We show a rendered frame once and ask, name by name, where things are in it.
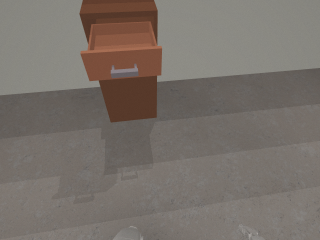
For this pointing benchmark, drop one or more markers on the handle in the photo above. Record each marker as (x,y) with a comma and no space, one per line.
(121,73)

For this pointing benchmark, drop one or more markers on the right robot hand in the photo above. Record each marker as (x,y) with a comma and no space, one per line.
(249,233)

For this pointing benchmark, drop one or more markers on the left robot thigh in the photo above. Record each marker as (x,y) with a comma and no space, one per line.
(129,234)

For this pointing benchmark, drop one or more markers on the drawer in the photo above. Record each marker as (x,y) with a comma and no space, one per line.
(122,45)

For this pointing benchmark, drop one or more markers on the cabinet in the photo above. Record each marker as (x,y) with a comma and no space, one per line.
(126,99)

